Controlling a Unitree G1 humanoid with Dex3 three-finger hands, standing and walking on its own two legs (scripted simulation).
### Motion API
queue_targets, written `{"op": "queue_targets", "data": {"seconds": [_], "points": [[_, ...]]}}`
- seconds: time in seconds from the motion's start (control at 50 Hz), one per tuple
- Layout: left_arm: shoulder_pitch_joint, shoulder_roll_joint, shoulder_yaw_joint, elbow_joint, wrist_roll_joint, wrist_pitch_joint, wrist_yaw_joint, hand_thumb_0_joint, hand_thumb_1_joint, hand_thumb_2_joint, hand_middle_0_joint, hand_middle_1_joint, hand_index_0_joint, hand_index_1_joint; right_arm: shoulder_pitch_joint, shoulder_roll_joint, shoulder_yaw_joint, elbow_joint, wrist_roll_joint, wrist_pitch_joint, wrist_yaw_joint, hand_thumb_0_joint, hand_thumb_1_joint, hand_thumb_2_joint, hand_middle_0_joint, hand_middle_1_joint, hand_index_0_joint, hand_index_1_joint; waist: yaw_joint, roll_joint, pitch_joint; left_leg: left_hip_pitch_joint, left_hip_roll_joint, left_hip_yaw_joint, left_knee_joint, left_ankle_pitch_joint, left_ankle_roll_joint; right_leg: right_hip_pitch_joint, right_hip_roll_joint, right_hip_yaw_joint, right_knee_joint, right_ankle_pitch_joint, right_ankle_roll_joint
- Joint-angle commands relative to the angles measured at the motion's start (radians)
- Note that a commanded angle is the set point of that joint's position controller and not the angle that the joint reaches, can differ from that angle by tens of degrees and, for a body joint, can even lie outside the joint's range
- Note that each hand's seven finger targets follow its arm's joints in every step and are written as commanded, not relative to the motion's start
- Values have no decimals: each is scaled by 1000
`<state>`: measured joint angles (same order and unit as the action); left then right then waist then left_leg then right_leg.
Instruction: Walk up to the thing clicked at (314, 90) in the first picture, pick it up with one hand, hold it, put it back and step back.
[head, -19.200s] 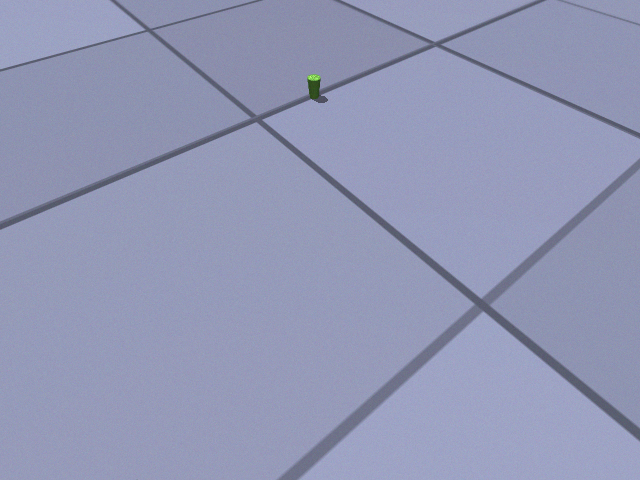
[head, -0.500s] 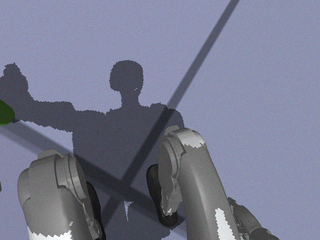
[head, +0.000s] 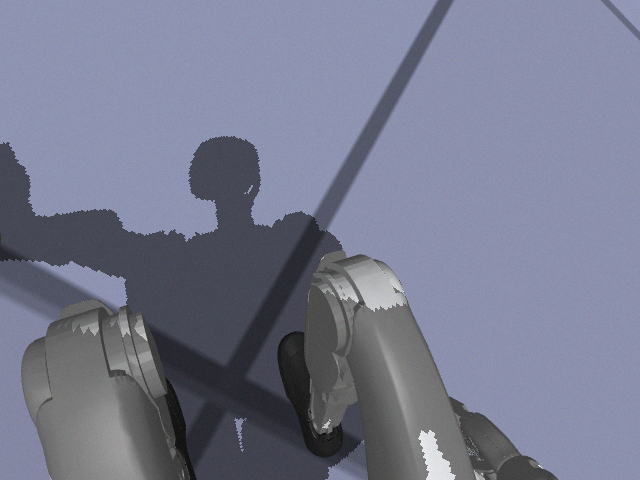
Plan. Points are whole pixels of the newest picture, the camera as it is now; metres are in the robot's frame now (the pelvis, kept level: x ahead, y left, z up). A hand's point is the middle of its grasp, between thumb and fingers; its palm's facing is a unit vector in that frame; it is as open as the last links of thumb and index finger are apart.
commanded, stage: close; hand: left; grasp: from above
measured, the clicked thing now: out of the picture +0.42 +0.37 -0.24
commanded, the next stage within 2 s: settle in 1.12 s
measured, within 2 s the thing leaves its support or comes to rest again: leaves its support in 1.60 s
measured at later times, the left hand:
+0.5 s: hand out of the picture +0.41 +0.38 -0.19, palm faces -0.44 -0.15 -0.88, open 12.3 cm
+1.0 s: hand out of the picture +0.42 +0.38 -0.19, palm faces -0.42 -0.13 -0.90, open 11.0 cm
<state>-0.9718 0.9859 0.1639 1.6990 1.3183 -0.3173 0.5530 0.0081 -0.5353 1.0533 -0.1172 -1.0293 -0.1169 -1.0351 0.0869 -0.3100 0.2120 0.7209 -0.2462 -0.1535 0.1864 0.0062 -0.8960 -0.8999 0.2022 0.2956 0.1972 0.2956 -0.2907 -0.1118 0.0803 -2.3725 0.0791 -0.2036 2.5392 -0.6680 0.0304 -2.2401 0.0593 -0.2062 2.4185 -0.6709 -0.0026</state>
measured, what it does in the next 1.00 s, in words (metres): stands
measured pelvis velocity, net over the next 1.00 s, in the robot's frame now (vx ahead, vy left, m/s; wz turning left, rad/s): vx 0.00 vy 0.00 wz -0.01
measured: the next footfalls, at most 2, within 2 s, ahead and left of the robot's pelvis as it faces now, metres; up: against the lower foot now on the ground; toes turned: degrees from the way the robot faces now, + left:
none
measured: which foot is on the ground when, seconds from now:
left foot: down 0.00-1.00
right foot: down 0.00-1.00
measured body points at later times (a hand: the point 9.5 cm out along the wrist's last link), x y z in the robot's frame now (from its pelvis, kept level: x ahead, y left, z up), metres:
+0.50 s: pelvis +0.00 +0.00 +0.00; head +0.24 +0.12 +0.36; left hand +0.43 +0.38 -0.14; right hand +0.08 -0.25 -0.08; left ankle +0.08 +0.13 -0.26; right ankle +0.11 -0.10 -0.26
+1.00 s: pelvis +0.00 +0.00 +0.00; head +0.24 +0.12 +0.36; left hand +0.44 +0.38 -0.14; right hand +0.09 -0.25 -0.08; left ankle +0.08 +0.13 -0.26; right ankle +0.11 -0.10 -0.26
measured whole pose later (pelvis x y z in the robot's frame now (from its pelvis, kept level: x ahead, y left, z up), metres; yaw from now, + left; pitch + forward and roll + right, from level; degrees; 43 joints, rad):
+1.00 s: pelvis +0.00 +0.00 +0.00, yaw +0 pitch +27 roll -12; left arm -0.99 1.00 0.10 1.66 1.26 -0.29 0.51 0.00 -0.14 0.88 -0.41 -1.03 -0.37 -1.00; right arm 0.09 -0.30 0.25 0.69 -0.24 -0.17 0.19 0.01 -0.90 -0.90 0.20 0.30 0.20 0.30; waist -0.28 -0.11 0.08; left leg -2.37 0.07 -0.21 2.54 -0.67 0.03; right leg -2.23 0.06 -0.21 2.41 -0.67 0.00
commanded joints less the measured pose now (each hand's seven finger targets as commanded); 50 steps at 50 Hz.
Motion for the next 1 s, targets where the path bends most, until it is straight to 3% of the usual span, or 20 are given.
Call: {"op": "queue_targets", "data": {"seconds": [0.0, 0.06, 0.08, 0.1, 0.16, 0.2, 0.36, 0.42, 0.46, 0.48, 0.52, 0.56, 0.6, 0.68, 0.76, 0.78, 0.82, 0.88, 0.92, 0.98], "points": [[-247, 221, -9, -70, -15, 17, 44, 0, -254, 992, -205, -1088, -231, -1060, 174, -282, -69, -1, 4, -22, -8, 0, -890, -897, 200, 300, 200, 300, -46, 366, -526, 419, -20, 63, -245, 66, -1, 242, 42, -46, -247, 139, -18], [-272, 218, -41, -81, -22, 18, 37, 0, -269, 928, -175, -1093, -213, -1052, 157, -295, -71, -15, 6, -30, -13, 0, -890, -896, 199, 300, 199, 300, -42, 363, -531, 410, -19, 61, -240, 45, 1, 239, 45, -42, -260, 118, -18], [-250, 241, -17, -71, -19, 19, 39, 0, -267, 921, -175, -1094, -214, -1051, 168, -291, -60, -15, 4, -31, -15, 0, -890, -896, 200, 300, 199, 300, -40, 358, -535, 422, -19, 56, -250, 49, -1, 252, 44, -50, -254, 124, -17], [-249, 222, -42, -53, -11, 23, 30, 0, -265, 920, -185, -1087, -222, -1047, 161, -294, -66, -18, 6, -35, -12, 0, -892, -897, 200, 300, 200, 300, -48, 372, -506, 420, -22, 58, -248, 41, -1, 226, 40, -46, -242, 117, -18], [-254, 212, -50, -50, -24, 17, 24, 0, -232, 925, -215, -1084, -250, -1046, 151, -288, -55, -21, 10, -43, -9, 0, -892, -897, 199, 300, 199, 300, -50, 358, -489, 413, -19, 47, -254, 15, -3, 214, 40, -49, -242, 98, -18], [-250, 233, -45, -71, -24, 13, 26, 0, -237, 944, -224, -1081, -253, -1049, 153, -292, -51, -27, 10, -45, -12, 0, -894, -899, 199, 300, 199, 300, -36, 362, -527, 433, -19, 52, -246, 55, -3, 252, 44, -46, -252, 133, -15], [-230, 216, -64, -61, -41, 6, 11, 0, -170, 918, -277, -1063, -308, -1029, 172, -282, -35, -23, 5, -42, -8, 0, -897, -900, 199, 300, 199, 300, -40, 343, -532, 415, -18, 60, -227, 101, 1, 291, 51, -43, -259, 181, -7], [-220, 255, -33, -79, -47, -3, 12, 0, -137, 917, -306, -1052, -335, -1021, 162, -292, -38, -28, 6, -39, -10, 0, -897, -900, 199, 300, 199, 300, -25, 366, -521, 424, -18, 48, -250, 62, -4, 265, 47, -55, -251, 138, -14], [-196, 238, -33, -68, -39, -3, 12, 0, -135, 919, -302, -1067, -333, -1035, 159, -291, -43, -28, 2, -36, -11, 0, -897, -901, 199, 300, 199, 300, -23, 372, -510, 421, -18, 47, -262, 48, -6, 259, 51, -57, -249, 128, -17], [-222, 205, -61, -88, -44, -5, 7, 0, -122, 901, -309, -1053, -341, -1019, 156, -280, -38, -36, 2, -36, -9, 0, -896, -900, 199, 300, 199, 300, -30, 354, -522, 418, -14, 41, -255, 52, -5, 257, 52, -60, -254, 132, -14], [-251, 221, -66, -104, -43, -6, 4, 0, -126, 904, -307, -1055, -338, -1021, 157, -281, -36, -40, 7, -38, -7, 0, -896, -900, 199, 300, 199, 300, -37, 357, -517, 416, -18, 46, -249, 47, -2, 250, 48, -53, -255, 128, -14], [-203, 252, -29, -101, -42, -5, 17, 0, -106, 911, -331, -1040, -358, -1011, 153, -289, -47, -35, 14, -36, -13, 0, -897, -901, 199, 300, 199, 300, -5, 371, -532, 423, -16, 46, -259, 45, -7, 253, 50, -50, -251, 121, -19], [-209, 205, -49, -91, -38, 0, 15, 0, -83, 931, -347, -1043, -371, -1016, 165, -279, -43, -35, 5, -37, -8, 0, -896, -901, 199, 300, 199, 300, -26, 351, -524, 413, -16, 54, -246, 67, -4, 268, 53, -50, -260, 140, -13], [-224, 249, -33, -93, -43, 7, 14, 0, -74, 913, -350, -1043, -378, -1013, 167, -287, -50, -29, 11, -33, -13, 0, -897, -901, 199, 300, 199, 300, -17, 363, -532, 416, -17, 53, -248, 67, -3, 261, 51, -43, -253, 142, -16], [-220, 191, -72, -86, -41, 16, -9, 0, -38, 907, -383, -1035, -410, -1007, 169, -279, -50, -32, 10, -36, -10, 0, -897, -901, 199, 300, 199, 300, -30, 365, -522, 436, -17, 43, -257, 65, -8, 246, 50, -53, -249, 142, -18], [-228, 227, -50, -92, -50, 15, -6, 0, -6, 890, -399, -1041, -431, -1007, 166, -294, -61, -26, 11, -34, -12, 0, -899, -902, 199, 300, 199, 300, -25, 377, -516, 414, -18, 47, -259, 45, -6, 249, 50, -44, -250, 124, -19], [-202, 228, -44, -98, -46, 21, -13, 0, 13, 893, -415, -1038, -445, -1005, 166, -282, -57, -31, 11, -34, -9, 0, -899, -902, 199, 300, 199, 300, -6, 377, -533, 425, -18, 52, -260, 59, -7, 258, 51, -43, -253, 133, -19], [-195, 174, -70, -99, -58, 29, -30, 0, 31, 856, -419, -1023, -455, -985, 176, -273, -52, -37, 11, -31, -7, 0, -899, -902, 199, 300, 199, 300, -22, 353, -543, 434, -21, 53, -254, 95, -5, 272, 48, -51, -253, 172, -13], [-182, 194, -60, -102, -71, 31, -38, 0, 32, 856, -420, -1035, -457, -995, 174, -274, -53, -34, 14, -29, -5, 0, -901, -902, 199, 300, 199, 300, -9, 360, -552, 427, -21, 55, -255, 101, -4, 284, 51, -43, -251, 176, -16], [-157, 155, -72, -82, -83, 33, -49, 0, 86, 876, -464, -1033, -499, -995, 172, -272, -54, -34, 13, -24, -5, 0, -900, -902, 199, 300, 199, 300, -16, 346, -537, 422, -21, 48, -268, 80, -5, 273, 50, -51, -256, 157, -16]]}}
